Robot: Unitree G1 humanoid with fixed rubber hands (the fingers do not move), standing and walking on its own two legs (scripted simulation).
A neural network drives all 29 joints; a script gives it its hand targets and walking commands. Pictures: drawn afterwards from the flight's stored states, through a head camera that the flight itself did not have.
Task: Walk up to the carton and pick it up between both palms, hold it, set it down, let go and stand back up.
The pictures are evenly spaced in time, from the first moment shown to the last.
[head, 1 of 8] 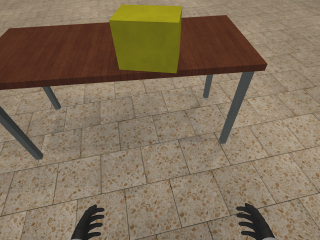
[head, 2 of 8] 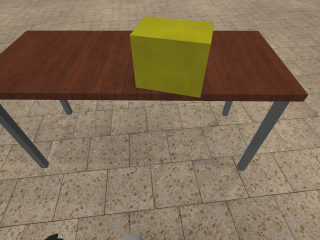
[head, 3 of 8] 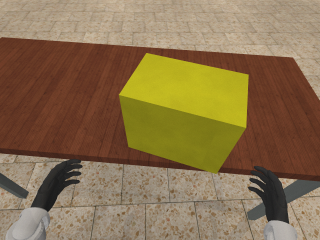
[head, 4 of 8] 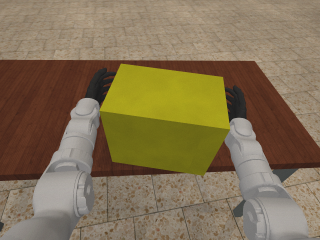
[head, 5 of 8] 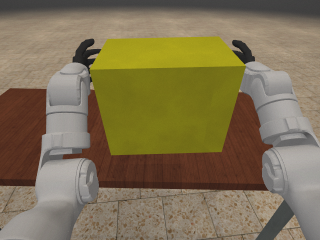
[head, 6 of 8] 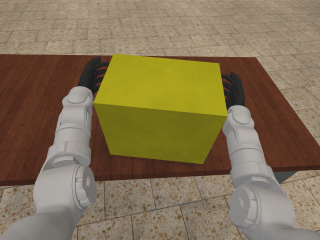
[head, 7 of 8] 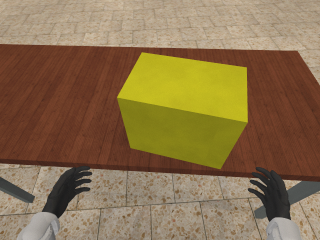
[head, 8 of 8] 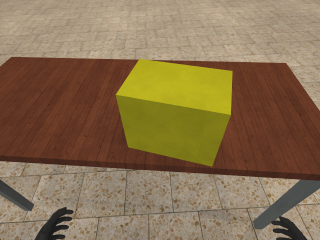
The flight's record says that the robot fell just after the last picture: no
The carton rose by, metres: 0.22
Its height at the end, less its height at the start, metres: +0.00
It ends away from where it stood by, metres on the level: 0.02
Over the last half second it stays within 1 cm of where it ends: yes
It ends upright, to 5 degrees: yes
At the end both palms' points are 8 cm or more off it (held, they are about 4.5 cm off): yes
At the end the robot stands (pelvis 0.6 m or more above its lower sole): yes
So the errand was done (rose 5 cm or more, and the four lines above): yes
